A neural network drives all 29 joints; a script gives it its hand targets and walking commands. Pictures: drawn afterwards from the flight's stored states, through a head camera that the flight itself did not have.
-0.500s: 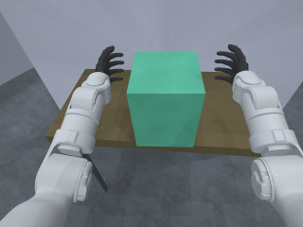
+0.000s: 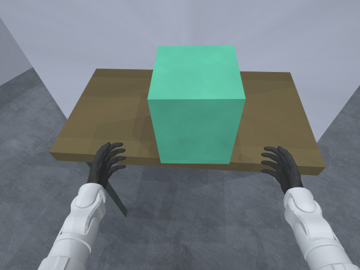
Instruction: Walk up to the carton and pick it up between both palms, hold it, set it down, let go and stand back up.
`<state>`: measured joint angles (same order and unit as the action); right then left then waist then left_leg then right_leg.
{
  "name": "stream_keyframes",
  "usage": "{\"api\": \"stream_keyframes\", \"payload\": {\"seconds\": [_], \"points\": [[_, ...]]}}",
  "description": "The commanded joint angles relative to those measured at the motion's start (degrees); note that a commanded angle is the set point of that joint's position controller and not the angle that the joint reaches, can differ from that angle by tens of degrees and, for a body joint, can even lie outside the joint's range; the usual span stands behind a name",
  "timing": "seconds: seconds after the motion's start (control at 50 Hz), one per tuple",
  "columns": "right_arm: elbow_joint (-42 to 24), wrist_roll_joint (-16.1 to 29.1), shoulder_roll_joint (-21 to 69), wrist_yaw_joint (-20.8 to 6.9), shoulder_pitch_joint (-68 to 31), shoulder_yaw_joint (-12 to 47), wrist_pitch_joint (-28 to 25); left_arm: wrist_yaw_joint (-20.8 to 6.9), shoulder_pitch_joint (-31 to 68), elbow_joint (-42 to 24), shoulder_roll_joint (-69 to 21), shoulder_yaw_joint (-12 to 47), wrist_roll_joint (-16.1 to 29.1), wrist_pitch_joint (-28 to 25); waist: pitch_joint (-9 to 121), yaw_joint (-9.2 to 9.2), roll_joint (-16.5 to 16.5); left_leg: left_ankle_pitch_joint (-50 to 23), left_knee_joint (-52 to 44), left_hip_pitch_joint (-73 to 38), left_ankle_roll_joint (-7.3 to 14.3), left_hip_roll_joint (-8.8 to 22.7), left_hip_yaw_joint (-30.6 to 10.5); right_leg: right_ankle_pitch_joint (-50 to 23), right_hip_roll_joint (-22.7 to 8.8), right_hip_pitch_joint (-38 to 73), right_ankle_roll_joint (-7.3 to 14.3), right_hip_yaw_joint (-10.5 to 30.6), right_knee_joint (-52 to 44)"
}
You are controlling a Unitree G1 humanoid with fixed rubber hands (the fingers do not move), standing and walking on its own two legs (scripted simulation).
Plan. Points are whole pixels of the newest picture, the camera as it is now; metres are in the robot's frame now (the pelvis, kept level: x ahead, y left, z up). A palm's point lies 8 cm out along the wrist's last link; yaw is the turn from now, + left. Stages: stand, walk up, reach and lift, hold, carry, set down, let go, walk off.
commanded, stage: set down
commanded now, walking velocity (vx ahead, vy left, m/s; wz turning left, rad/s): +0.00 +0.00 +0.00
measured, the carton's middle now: (195, 107) +0.52 -0.02 +0.05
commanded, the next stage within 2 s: let go in 0.18 s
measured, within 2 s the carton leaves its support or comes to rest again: neither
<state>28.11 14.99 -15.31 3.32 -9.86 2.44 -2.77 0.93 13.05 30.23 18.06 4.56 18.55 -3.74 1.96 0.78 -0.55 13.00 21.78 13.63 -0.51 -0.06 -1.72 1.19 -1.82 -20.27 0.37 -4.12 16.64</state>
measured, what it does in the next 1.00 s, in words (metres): stands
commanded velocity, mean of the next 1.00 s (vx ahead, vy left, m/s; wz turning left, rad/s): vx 0.00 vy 0.00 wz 0.00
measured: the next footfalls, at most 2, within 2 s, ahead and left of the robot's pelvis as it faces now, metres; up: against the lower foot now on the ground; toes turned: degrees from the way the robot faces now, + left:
none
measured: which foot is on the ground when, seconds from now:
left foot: down 0.00-1.00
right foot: down 0.00-1.00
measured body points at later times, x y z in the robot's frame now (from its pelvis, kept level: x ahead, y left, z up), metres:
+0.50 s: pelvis +0.03 -0.01 +0.00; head +0.05 -0.01 +0.45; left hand +0.20 +0.23 -0.08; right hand +0.21 -0.23 -0.08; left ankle -0.02 +0.13 -0.74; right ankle +0.08 -0.12 -0.74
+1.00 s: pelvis +0.00 +0.00 -0.01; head +0.01 -0.01 +0.44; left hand +0.18 +0.20 -0.07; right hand +0.16 -0.22 -0.09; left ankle -0.02 +0.13 -0.74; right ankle +0.08 -0.12 -0.74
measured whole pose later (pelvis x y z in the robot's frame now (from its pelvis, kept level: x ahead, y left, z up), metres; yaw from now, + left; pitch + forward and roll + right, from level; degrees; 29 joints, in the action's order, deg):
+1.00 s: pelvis +0.00 +0.00 -0.01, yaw -1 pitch -2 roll +0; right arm 24.1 -1.3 -8.7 -0.6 16.3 -1.6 3.2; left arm -1.1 -14.6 21.3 9.2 2.1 -5.1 3.9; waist -3.0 -1.2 -1.6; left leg 18.9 29.8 9.0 -0.6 0.9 -0.8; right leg 7.7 -0.9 -17.3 0.7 -3.0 27.0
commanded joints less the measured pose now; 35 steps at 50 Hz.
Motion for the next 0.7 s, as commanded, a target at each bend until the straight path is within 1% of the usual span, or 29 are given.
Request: {"api": "stream_keyframes", "payload": {"seconds": [0.0, 0.02, 0.04, 0.06, 0.08, 0.1, 0.12, 0.14, 0.16, 0.18, 0.2, 0.24, 0.26, 0.3, 0.32, 0.36, 0.4, 0.42, 0.44, 0.46, 0.5, 0.52, 0.54, 0.56, 0.58, 0.62, 0.64, 0.66, 0.68], "points": [[-10.8, 1.2, -4.5, 1.4, -19.3, 0.7, -5.1, -0.6, 24.6, -8.4, 7.8, -0.9, 2.5, -5.8, 20.5, 0.79, -0.2, 1.7, -4.2, 17.6, 0.9, 1.2, 0.2, 3.6, 1.5, 24.5, 1.0, 3.6, 5.6], [-7.8, 0.6, -4.7, 1.9, -18.8, 0.0, -3.9, -0.9, 24.2, -4.2, 7.4, -0.5, 1.7, -4.7, 17.7, 0.94, -3.0, 5.0, -4.6, 19.6, 0.6, 0.9, 0.6, 7.0, 1.4, 23.6, 1.1, 3.3, 5.6], [-5.5, -0.4, -3.0, 2.3, -16.7, -0.5, -2.3, -0.6, 24.3, -3.6, 7.7, -0.7, 0.4, -3.3, 17.4, 0.68, -3.0, 5.9, -5.2, 19.4, 0.7, 1.0, 0.3, 8.2, 1.5, 22.6, 1.1, 3.5, 5.3], [-4.2, -1.3, -3.7, 2.6, -15.4, -1.1, -0.6, -0.4, 23.0, -1.6, 7.5, -0.7, 0.2, -1.6, 16.5, 0.56, -5.8, 6.9, -6.5, 19.2, 0.7, 1.2, 0.3, 9.8, 1.7, 23.9, 1.3, 3.5, 4.9], [-4.1, -2.4, -2.8, 2.7, -15.8, -1.5, 1.1, -0.3, 21.7, 0.8, 6.6, -1.0, -1.3, 0.3, 15.7, 0.1, -6.4, 7.5, -7.3, 20.2, 0.8, 1.5, 0.2, 9.9, 2.0, 24.2, 1.5, 3.6, 4.1], [-2.3, -3.5, -2.6, 3.0, -15.7, -1.6, 3.2, -0.4, 20.1, 3.2, 5.3, -0.8, -1.3, 2.5, 12.9, 0.76, -5.3, 6.2, -7.6, 20.1, 0.8, 1.3, 0.5, 9.0, 1.9, 24.6, 1.7, 4.0, 3.7], [-1.7, -5.5, -1.8, 3.1, -14.4, -1.8, 5.4, -0.2, 19.8, 3.6, 4.6, -1.6, -2.7, 4.6, 11.9, 0.18, -4.4, 6.3, -9.2, 20.5, 0.9, 1.2, 0.2, 9.1, 2.2, 26.7, 2.0, 3.7, 2.9], [-4.4, -6.5, 0.2, 3.3, -14.0, -1.1, 7.3, -0.3, 18.4, 3.8, 3.8, -2.6, -3.4, 6.9, 11.1, 0.4, -1.8, 5.2, -9.3, 19.6, 1.3, 0.9, 0.5, 7.1, 2.3, 27.7, 1.5, 4.0, 2.5], [-4.9, -8.1, 0.4, 3.8, -14.1, -2.1, 9.1, -0.3, 17.6, 3.1, 3.1, -3.4, -4.7, 8.7, 10.9, 0.51, -0.6, 2.6, -9.6, 19.2, 1.6, 0.9, 0.8, 4.8, 1.9, 29.2, 1.2, 4.5, 1.5], [-5.0, -9.0, 1.9, 4.3, -12.0, -3.0, 11.0, -0.3, 15.6, 2.6, 2.9, -3.8, -5.9, 10.6, 10.7, 0.57, -0.9, 2.0, -9.6, 17.7, 1.5, 0.6, 1.4, 4.5, 1.5, 29.5, 1.5, 4.6, 1.1], [-5.5, -9.4, 1.8, 4.6, -10.0, -2.9, 12.2, -0.2, 12.6, 1.4, 2.5, -3.9, -6.5, 11.6, 10.3, -0.03, -0.9, 1.1, -10.4, 16.0, 1.9, 0.9, 1.3, 3.5, 1.2, 31.8, 1.6, 4.6, 0.7], [-4.6, -10.8, 2.2, 4.7, -5.8, -2.9, 13.8, 0.0, 8.1, -0.1, 3.1, -4.5, -8.9, 13.0, 6.9, -1.51, 1.0, -3.1, -11.0, 13.6, 2.4, 0.7, 0.3, -0.5, 1.5, 31.8, 1.9, 5.1, -0.8], [-5.7, -12.1, 2.6, 4.5, -3.0, -2.7, 14.1, -0.1, 4.2, 0.0, 3.1, -5.0, -10.0, 13.7, 6.7, -1.69, 2.1, -6.0, -11.7, 11.2, 2.7, 0.5, 0.3, -4.2, 1.3, 32.7, 1.7, 5.7, -0.8], [-5.9, -12.8, 3.0, 3.5, 2.1, -2.6, 13.4, -0.5, -2.7, -1.8, 2.2, -5.1, -11.7, 13.4, 5.3, -1.53, 2.8, -9.5, -10.9, 7.3, 2.7, 0.5, -0.1, -7.2, 1.1, 31.7, 1.7, 5.7, -0.8], [-5.8, -12.8, 2.8, 3.0, 3.9, -3.0, 12.6, -0.7, -4.8, -3.4, 2.0, -5.3, -12.9, 13.0, 5.3, -2.81, 2.3, -11.5, -10.5, 5.8, 2.6, 0.2, 0.1, -9.0, 1.1, 30.4, 1.8, 6.2, -1.2], [-7.2, -14.3, 2.2, 2.2, 5.1, -3.5, 9.0, -1.2, -10.8, -2.9, 2.1, -5.4, -14.1, 10.5, 6.4, -3.55, 5.2, -12.2, -9.1, 6.6, 3.0, 0.3, -0.8, -9.0, 0.9, 31.4, 1.4, 6.5, 0.7], [-7.7, -14.1, 1.2, 1.2, 9.5, -3.5, 4.9, -1.7, -13.4, -6.6, 3.7, -6.8, -16.0, 6.7, 9.5, -3.83, 4.1, -14.4, -6.6, 4.8, 2.9, -0.1, 0.0, -12.2, 0.9, 29.8, 1.0, 7.1, 2.9], [-6.3, -14.0, 0.8, 0.6, 12.6, -3.9, 2.9, -2.0, -15.2, -7.7, 4.5, -6.9, -17.2, 4.9, 9.1, -3.95, 2.3, -14.0, -5.0, 4.5, 2.6, -0.5, 0.1, -11.9, 0.8, 27.6, 1.3, 7.1, 4.2], [-7.2, -13.2, 2.1, -0.1, 12.3, -3.9, 0.8, -2.3, -15.0, -11.8, 4.4, -6.9, -17.9, 2.8, 11.8, -4.37, -0.9, -14.4, -3.9, 3.0, 2.9, -0.4, 0.3, -12.1, 0.4, 27.1, 1.2, 7.7, 5.5], [-7.7, -13.4, 0.4, -0.8, 15.4, -4.4, -1.6, -2.4, -15.5, -14.4, 5.0, -7.7, -18.9, 0.6, 13.7, -4.28, -3.1, -15.1, -2.0, 3.6, 1.8, -0.6, 0.9, -11.6, 0.9, 27.5, 1.9, 7.7, 6.8], [-7.8, -12.7, 0.4, -2.3, 14.0, -4.5, -5.3, -2.3, -15.5, -17.4, 4.2, -5.9, -18.1, -2.8, 15.7, -3.08, -3.1, -15.5, -0.4, 3.7, 1.2, -0.5, 0.7, -12.6, 1.1, 25.5, 1.1, 6.7, 8.7], [-9.9, -12.2, -0.1, -2.8, 15.0, -3.4, -6.7, -2.4, -16.6, -18.0, 3.2, -5.3, -17.4, -4.0, 15.6, -3.41, -3.5, -15.6, 0.3, 3.9, 1.2, -0.4, 0.9, -12.4, 1.1, 25.4, 1.3, 6.5, 9.3], [-9.3, -12.2, -0.8, -3.2, 15.6, -3.6, -7.0, -2.3, -17.2, -16.6, 3.1, -4.8, -17.1, -4.2, 14.5, -2.92, -2.9, -14.9, 0.3, 6.0, 0.8, -0.5, 0.0, -11.1, 1.3, 25.6, 0.9, 6.4, 10.0], [-10.2, -10.9, -0.3, -3.2, 15.7, -2.5, -7.5, -2.4, -18.3, -17.4, 1.9, -3.8, -15.2, -4.7, 13.9, -3.6, -1.0, -14.2, 1.1, 7.2, 1.2, -0.3, -0.2, -10.7, 1.3, 25.5, 0.6, 6.9, 11.3], [-9.9, -10.3, -0.8, -3.5, 16.3, -1.5, -7.4, -2.7, -19.3, -14.6, 1.7, -3.4, -13.9, -4.5, 11.1, -2.78, 1.6, -11.0, 0.9, 9.2, 0.6, -0.3, -0.1, -8.9, 1.2, 24.4, 0.4, 6.6, 11.2], [-8.8, -10.5, -0.9, -2.9, 17.8, -1.4, -6.3, -3.2, -20.7, -14.9, 2.2, -1.4, -13.1, -3.7, 5.0, -2.21, 0.6, -2.9, 0.2, 12.9, 1.2, -0.5, 1.0, -3.1, 1.0, 23.4, -0.2, 5.8, 10.9], [-6.2, -11.2, -1.3, -3.0, 18.5, -2.6, -5.2, -3.1, -21.2, -13.4, 2.2, -1.6, -14.4, -2.5, 3.7, -2.16, -0.5, 0.2, -0.4, 13.6, 0.8, -0.7, 0.5, 0.6, 1.2, 22.7, 0.6, 5.7, 10.7], [-5.7, -11.5, 0.2, -2.8, 19.1, -2.1, -4.2, -3.2, -21.3, -12.4, 2.2, -1.4, -14.4, -1.9, 1.7, -1.68, 0.0, 2.7, -0.4, 14.9, 0.9, -0.2, 1.1, 3.5, 1.6, 23.2, 0.6, 5.2, 10.8], [-2.5, -12.5, -1.8, -2.6, 19.6, -3.6, -2.9, -2.9, -22.7, -11.5, 2.9, -1.1, -15.8, -0.9, 0.5, -2.09, -2.0, 4.3, -1.3, 16.5, 0.9, -0.2, 1.4, 5.8, 1.9, 24.4, 0.5, 4.6, 10.8]]}}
